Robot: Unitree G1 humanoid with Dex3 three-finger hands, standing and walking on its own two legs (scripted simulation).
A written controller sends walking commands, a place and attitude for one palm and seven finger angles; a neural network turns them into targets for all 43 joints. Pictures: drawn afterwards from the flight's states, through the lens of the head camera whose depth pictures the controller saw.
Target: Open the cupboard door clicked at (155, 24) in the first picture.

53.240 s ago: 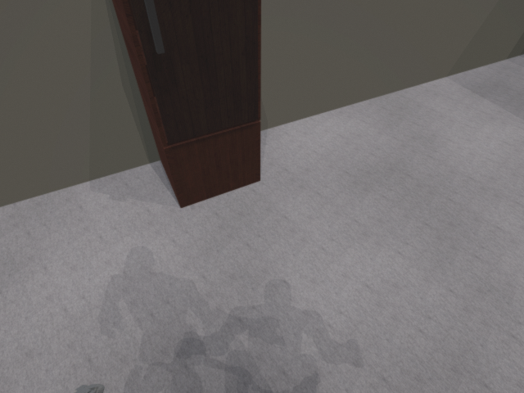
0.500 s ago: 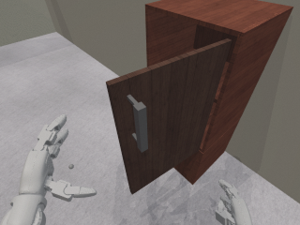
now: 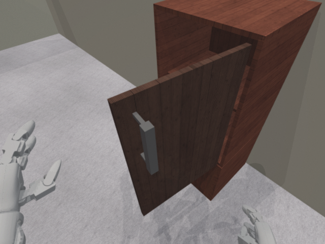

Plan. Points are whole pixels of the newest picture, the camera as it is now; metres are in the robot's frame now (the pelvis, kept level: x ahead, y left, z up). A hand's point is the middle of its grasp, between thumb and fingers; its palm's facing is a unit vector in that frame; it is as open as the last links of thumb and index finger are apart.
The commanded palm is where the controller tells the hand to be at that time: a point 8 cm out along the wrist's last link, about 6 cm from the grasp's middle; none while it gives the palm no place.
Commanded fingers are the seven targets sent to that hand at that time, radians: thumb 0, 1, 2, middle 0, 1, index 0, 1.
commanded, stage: draw the hand back to the body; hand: left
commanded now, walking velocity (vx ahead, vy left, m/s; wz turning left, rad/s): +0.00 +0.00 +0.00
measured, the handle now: (145, 144) +0.31 +0.08 +0.12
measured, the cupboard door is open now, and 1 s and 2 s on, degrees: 82 82 82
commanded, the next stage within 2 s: step back with the hand held close in 0.44 s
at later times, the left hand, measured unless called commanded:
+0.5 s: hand (41, 176) +0.19 +0.26 +0.15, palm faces +0.46 -0.80 -0.39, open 7.4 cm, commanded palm +0.14 +0.30 +0.17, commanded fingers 0.00 0.90 0.90 -0.20 -0.30 -0.20 -0.30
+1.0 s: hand (18, 200) +0.14 +0.27 +0.15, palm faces +0.35 -0.79 -0.51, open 7.4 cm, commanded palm +0.08 +0.31 +0.17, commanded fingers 0.00 0.90 0.90 -0.20 -0.30 -0.20 -0.30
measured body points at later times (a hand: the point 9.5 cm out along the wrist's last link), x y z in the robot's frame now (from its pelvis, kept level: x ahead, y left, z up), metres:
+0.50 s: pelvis +0.00 -0.01 +0.00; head -0.02 -0.03 +0.45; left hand +0.16 +0.30 +0.17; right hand +0.19 -0.22 -0.09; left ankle -0.02 +0.12 -0.74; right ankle -0.03 -0.11 -0.74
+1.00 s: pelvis -0.07 +0.02 -0.01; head -0.04 +0.02 +0.44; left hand +0.12 +0.31 +0.18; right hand +0.11 -0.23 -0.08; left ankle -0.02 +0.12 -0.74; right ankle -0.03 -0.11 -0.74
